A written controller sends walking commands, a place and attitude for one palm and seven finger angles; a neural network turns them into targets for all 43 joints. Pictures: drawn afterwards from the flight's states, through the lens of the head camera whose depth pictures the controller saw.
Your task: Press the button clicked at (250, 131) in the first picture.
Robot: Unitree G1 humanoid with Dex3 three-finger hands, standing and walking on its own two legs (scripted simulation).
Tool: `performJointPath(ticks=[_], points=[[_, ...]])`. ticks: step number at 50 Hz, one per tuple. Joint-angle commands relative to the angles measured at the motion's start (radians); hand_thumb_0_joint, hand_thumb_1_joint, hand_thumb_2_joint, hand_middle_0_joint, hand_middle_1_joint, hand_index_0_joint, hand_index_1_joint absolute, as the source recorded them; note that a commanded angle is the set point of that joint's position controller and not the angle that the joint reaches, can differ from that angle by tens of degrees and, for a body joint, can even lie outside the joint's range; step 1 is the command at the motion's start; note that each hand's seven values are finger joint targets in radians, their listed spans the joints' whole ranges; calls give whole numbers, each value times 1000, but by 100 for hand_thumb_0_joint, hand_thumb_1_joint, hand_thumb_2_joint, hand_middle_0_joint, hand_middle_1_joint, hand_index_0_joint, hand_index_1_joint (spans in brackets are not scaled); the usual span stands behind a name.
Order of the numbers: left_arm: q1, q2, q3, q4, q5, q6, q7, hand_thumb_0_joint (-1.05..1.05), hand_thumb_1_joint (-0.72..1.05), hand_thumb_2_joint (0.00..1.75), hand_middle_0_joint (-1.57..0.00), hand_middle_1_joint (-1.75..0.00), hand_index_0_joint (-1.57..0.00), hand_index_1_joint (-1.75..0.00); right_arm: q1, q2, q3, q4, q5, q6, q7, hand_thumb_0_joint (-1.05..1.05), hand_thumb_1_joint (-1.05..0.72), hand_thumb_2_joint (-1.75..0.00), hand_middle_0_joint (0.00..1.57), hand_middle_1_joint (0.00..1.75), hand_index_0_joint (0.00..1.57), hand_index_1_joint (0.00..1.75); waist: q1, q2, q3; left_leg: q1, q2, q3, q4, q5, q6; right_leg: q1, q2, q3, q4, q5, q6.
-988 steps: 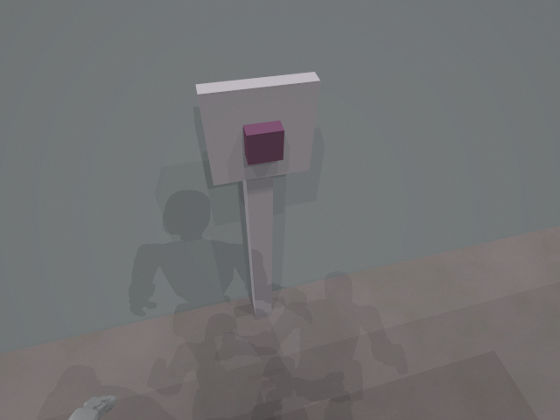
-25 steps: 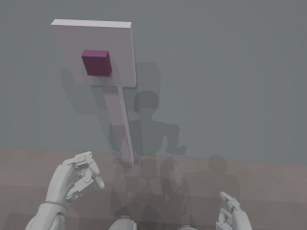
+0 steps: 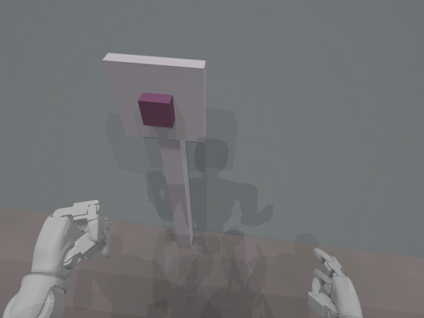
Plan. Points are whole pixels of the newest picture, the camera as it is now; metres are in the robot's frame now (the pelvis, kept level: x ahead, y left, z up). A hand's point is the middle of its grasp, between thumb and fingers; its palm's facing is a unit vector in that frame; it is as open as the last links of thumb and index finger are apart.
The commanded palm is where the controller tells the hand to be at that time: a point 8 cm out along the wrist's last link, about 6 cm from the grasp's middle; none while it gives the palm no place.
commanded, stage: raise the hand and make a fist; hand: left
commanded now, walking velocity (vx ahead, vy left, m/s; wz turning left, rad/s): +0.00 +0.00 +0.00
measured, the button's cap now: (158, 109) +0.51 +0.16 +0.12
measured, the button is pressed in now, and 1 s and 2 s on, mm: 0 0 0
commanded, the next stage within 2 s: aim a knuckle at the button in 0.68 s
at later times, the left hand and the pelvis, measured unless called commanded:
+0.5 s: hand (103, 229) +0.23 +0.19 +0.11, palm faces -0.05 -1.00 -0.04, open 3.1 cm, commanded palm +0.20 +0.25 +0.12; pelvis +0.00 -0.01 +0.02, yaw -1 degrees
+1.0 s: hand (112, 216) +0.25 +0.18 +0.11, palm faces -0.03 -1.00 -0.03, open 3.1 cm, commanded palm +0.23 +0.23 +0.11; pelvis -0.01 -0.02 +0.02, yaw +0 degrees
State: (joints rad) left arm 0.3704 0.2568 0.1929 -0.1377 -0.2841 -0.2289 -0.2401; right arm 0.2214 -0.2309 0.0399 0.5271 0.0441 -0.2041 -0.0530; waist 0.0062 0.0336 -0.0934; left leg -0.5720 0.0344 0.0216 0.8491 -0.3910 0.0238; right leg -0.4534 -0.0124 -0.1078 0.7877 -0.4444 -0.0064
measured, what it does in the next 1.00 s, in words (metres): stands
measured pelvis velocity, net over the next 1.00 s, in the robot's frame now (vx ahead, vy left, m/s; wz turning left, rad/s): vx -0.01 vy -0.02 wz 0.01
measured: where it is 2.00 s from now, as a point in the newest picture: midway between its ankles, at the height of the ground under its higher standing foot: outside the picture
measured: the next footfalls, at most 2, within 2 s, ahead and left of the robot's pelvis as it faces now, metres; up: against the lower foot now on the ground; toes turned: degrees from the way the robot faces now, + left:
none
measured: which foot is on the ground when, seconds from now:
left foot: down 0.00-1.00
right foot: down 0.00-1.00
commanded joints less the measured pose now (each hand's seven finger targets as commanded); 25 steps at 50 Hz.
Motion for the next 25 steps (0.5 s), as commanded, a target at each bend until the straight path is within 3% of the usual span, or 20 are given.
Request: performJointPath(ticks=[1, 4, 6, 7, 11, 12, 14, 18, 22, 23, 25], points=[[-90, 135, 47, -167, -14, 17, -69, 0, 90, 90, -130, -150, -130, -150, -39, -143, -57, -149, 10, -48, -18, 0, -90, -90, 20, 30, 20, 30, -12, 41, -121, 219, -21, -53, -160, 254, 4, 8, 33, 29, -135, 302, -8], [-142, 189, 120, -220, -35, 24, -69, 0, 90, 90, -130, -150, -130, -150, -47, -139, -48, -149, 6, -49, -22, 0, -90, -90, 20, 30, 20, 30, 1, 25, -165, 259, -21, -58, -176, 298, 3, 55, 36, 23, -143, 340, -10], [-165, 197, 154, -241, -53, 10, -57, 0, 90, 90, -130, -150, -130, -150, -53, -133, -44, -145, 4, -55, -24, 0, -90, -90, 20, 30, 20, 30, 8, 24, -166, 280, -20, -60, -185, 325, 0, 70, 39, 20, -147, 361, -11], [-179, 214, 174, -225, -61, 6, -54, 0, 90, 90, -130, -150, -130, -150, -56, -136, -41, -135, -1, -54, -24, 0, -90, -90, 20, 30, 20, 30, 7, -5, -148, 271, -21, -60, -184, 325, 3, 75, 43, 25, -155, 369, -10], [-206, 172, 142, -171, -67, 9, -71, 0, 90, 90, -130, -150, -130, -150, -54, -139, -39, -114, 8, -62, -23, 0, -90, -90, 20, 30, 20, 30, -2, 56, -119, 295, -23, -52, -204, 312, -3, 64, 38, 23, -176, 359, -10], [-215, 175, 135, -138, -66, 25, -82, 0, 90, 90, -130, -150, -130, -150, -55, -144, -38, -114, 9, -62, -22, 0, -90, -90, 20, 30, 20, 30, -5, 17, -100, 281, -24, -52, -205, 300, 2, 71, 40, 29, -188, 352, -8], [-228, 180, 121, -116, -63, 54, -105, 0, 90, 90, -130, -150, -130, -150, -60, -149, -40, -112, 14, -65, -26, 0, -90, -90, 20, 30, 20, 30, -3, 41, -90, 286, -26, -51, -221, 282, 2, 75, 32, 32, -205, 341, -7], [-174, 171, 118, -79, -66, 99, -130, 0, 90, 90, -130, -150, -130, -150, -65, -154, -44, -125, 18, -72, -29, 0, -90, -90, 20, 30, 20, 30, 10, -26, -92, 272, -31, -44, -230, 280, 7, 99, 28, 41, -225, 350, 1], [-214, 229, 185, -148, -72, 57, -94, 0, 90, 90, -130, -150, -130, -150, -70, -151, -43, -121, 6, -78, -26, 0, -90, -90, 20, 30, 20, 30, 19, -30, -102, 285, -31, -44, -239, 284, 5, 113, 32, 44, -226, 334, -1], [-231, 225, 190, -174, -71, 38, -82, 0, 90, 90, -130, -150, -130, -150, -69, -146, -45, -125, 6, -81, -25, 0, -90, -90, 20, 30, 20, 30, 21, -12, -122, 301, -32, -41, -243, 286, 5, 112, 31, 45, -225, 331, -1], [-235, 207, 181, -169, -67, 8, -63, 0, 90, 90, -130, -150, -130, -150, -65, -140, -43, -114, 4, -85, -23, 0, -90, -90, 20, 30, 20, 30, 14, 18, -89, 302, -31, -40, -250, 259, 1, 92, 31, 43, -229, 296, -3]])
